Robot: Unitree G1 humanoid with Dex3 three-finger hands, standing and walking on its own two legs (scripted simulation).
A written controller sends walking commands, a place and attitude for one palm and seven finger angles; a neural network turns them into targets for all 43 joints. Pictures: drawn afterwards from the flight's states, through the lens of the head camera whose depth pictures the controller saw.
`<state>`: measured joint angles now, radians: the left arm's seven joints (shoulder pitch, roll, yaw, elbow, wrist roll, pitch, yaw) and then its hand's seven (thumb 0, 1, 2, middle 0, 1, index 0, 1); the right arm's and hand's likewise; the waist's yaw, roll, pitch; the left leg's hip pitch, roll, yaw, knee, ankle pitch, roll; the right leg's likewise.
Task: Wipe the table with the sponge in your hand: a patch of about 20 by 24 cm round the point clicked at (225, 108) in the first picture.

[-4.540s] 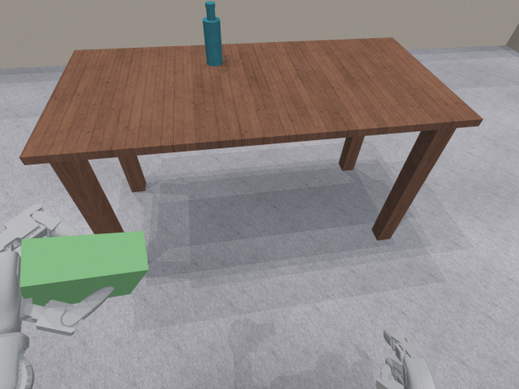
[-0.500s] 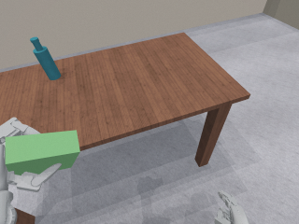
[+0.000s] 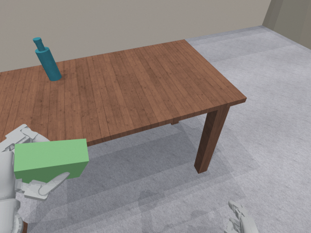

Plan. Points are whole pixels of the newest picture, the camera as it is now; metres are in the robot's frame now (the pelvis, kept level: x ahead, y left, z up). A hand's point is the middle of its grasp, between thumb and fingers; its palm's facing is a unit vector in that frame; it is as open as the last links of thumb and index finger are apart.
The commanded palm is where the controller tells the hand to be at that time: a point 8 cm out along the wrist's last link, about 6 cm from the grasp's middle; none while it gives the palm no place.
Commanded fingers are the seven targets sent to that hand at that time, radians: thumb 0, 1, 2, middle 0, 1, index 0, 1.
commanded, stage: come to a stop and stand still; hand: left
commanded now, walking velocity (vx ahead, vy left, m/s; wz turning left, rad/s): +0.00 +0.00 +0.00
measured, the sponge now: (62, 161) +0.22 +0.21 +0.14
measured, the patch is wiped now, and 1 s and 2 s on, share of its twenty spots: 0.00 0.00 0.00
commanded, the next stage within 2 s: look again from close up in 0.36 s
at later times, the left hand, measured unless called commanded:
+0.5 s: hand (29, 169) +0.19 +0.26 +0.16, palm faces +0.38 -0.80 -0.46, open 9.2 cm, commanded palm +0.12 +0.29 +0.18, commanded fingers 0.00 0.10 1.30 -1.20 -1.60 -1.20 -1.60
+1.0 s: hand (4, 161) +0.20 +0.30 +0.17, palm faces +0.41 -0.82 -0.40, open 9.3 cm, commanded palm +0.14 +0.33 +0.18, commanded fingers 0.00 0.10 1.30 -1.20 -1.60 -1.20 -1.60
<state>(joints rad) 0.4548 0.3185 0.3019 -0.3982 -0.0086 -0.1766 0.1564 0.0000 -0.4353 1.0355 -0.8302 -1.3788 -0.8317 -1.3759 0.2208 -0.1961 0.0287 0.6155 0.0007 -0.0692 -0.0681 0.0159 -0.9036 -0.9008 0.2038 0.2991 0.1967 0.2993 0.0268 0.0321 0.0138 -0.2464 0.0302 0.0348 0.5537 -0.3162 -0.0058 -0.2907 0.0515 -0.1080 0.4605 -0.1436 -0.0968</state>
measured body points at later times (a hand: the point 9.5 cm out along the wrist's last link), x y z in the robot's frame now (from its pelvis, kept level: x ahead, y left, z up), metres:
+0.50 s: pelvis -0.03 +0.01 +0.00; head -0.03 +0.01 +0.45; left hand +0.16 +0.30 +0.18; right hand +0.12 -0.23 -0.09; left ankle +0.02 +0.13 -0.73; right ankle +0.07 -0.05 -0.73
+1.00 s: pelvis -0.03 +0.05 +0.00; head -0.03 +0.06 +0.44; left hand +0.17 +0.34 +0.20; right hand +0.12 -0.17 -0.08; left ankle +0.01 +0.13 -0.73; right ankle +0.07 -0.05 -0.73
